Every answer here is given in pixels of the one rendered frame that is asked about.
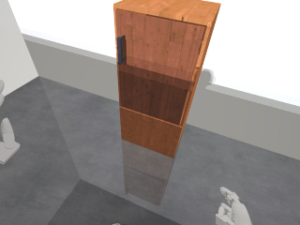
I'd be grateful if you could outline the robot right hand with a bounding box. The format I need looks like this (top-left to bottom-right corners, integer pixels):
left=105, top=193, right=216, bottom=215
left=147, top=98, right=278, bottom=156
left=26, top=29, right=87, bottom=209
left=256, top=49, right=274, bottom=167
left=216, top=187, right=252, bottom=225

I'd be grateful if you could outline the cupboard door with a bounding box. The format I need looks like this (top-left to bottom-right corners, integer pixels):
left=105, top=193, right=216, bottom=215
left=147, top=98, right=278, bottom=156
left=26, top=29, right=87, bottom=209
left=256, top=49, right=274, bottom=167
left=115, top=9, right=205, bottom=126

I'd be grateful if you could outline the handle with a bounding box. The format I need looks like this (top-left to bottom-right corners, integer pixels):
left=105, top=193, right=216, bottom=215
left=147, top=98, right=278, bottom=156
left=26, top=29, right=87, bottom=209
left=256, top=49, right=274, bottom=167
left=116, top=35, right=126, bottom=65

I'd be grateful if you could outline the robot left hand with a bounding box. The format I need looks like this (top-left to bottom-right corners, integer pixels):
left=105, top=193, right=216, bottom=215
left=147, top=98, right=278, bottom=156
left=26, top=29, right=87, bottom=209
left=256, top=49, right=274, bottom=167
left=0, top=80, right=21, bottom=165

